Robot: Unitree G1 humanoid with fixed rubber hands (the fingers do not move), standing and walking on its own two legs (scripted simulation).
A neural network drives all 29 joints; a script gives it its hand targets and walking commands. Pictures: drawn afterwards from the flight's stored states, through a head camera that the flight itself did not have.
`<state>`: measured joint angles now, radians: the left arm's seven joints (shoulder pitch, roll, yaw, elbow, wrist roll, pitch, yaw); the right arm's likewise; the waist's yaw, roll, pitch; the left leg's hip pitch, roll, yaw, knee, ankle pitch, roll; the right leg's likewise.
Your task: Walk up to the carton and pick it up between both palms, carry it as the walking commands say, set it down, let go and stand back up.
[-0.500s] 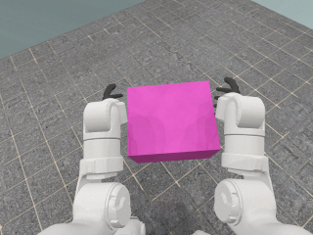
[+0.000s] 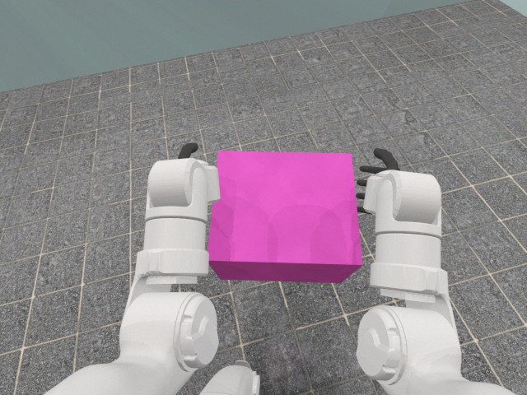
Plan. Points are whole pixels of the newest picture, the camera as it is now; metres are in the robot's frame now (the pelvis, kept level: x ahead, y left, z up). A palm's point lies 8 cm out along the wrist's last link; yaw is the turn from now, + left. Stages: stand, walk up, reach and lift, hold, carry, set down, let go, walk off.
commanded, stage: carry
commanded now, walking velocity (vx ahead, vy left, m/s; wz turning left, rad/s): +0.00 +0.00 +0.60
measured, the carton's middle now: (282, 219) +0.40 +0.01 +0.00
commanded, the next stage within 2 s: none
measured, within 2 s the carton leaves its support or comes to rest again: neither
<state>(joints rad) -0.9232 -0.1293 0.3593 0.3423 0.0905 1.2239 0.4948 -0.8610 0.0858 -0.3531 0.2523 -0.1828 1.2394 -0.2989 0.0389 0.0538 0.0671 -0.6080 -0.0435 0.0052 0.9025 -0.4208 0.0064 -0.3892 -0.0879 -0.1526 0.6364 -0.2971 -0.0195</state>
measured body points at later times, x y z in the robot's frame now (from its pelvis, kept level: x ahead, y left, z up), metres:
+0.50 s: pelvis -0.08 +0.03 +0.00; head -0.05 +0.02 +0.45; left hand +0.26 +0.26 +0.12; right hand +0.32 -0.03 +0.11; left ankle -0.02 +0.15 -0.73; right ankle -0.04 -0.08 -0.73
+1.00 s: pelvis -0.10 +0.02 +0.00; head -0.13 +0.01 +0.45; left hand +0.25 +0.20 +0.14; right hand +0.29 -0.09 +0.15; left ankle -0.02 +0.15 -0.73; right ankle -0.04 -0.08 -0.73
